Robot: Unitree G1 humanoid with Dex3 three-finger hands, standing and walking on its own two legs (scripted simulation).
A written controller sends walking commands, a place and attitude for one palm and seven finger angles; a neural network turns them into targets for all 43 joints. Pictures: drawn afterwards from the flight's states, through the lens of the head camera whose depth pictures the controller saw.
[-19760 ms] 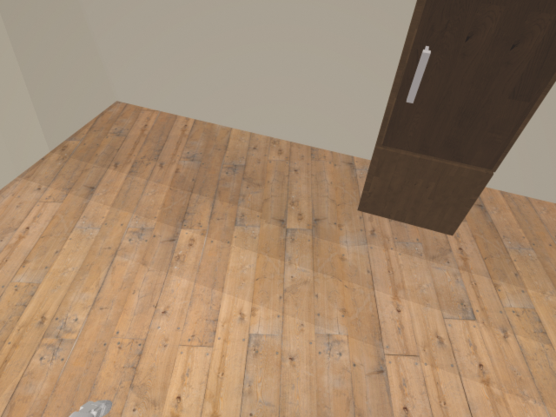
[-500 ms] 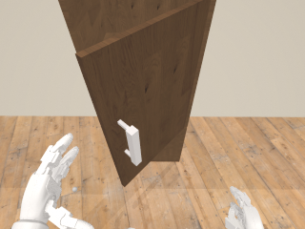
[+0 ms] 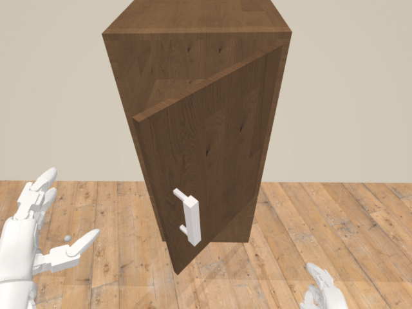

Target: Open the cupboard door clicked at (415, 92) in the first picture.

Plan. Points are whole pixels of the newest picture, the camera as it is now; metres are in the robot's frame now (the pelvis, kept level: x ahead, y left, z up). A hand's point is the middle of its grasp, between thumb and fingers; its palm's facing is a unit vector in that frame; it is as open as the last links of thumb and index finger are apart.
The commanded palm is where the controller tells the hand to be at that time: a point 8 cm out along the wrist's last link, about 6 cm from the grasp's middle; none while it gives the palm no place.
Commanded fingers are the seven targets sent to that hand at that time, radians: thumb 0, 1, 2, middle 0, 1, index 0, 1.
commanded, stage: draw the hand back to the body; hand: left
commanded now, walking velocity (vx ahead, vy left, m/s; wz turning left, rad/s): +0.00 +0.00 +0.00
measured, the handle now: (186, 217) +0.33 +0.09 -0.02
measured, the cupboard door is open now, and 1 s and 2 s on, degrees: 48 48 48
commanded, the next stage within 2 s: step back with the hand held close in 0.60 s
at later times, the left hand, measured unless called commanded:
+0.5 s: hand (46, 218) +0.19 +0.26 +0.17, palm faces +0.45 -0.80 -0.39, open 7.5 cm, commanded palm +0.14 +0.29 +0.18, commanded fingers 0.00 0.90 0.90 -0.20 -0.30 -0.20 -0.30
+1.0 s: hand (57, 213) +0.20 +0.25 +0.17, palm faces +0.34 -0.80 -0.50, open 7.4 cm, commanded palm +0.14 +0.29 +0.19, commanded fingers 0.00 0.90 0.90 -0.20 -0.30 -0.20 -0.30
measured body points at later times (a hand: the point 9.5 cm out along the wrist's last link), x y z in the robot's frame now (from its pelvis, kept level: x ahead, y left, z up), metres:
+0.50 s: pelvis +0.00 -0.01 +0.02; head -0.02 -0.02 +0.47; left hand +0.16 +0.30 +0.19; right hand +0.19 -0.23 -0.06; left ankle -0.02 +0.10 -0.72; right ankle +0.01 -0.12 -0.72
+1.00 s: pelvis -0.01 +0.00 +0.02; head +0.00 -0.02 +0.47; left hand +0.18 +0.29 +0.19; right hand +0.16 -0.25 -0.06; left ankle -0.02 +0.10 -0.72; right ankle +0.01 -0.12 -0.72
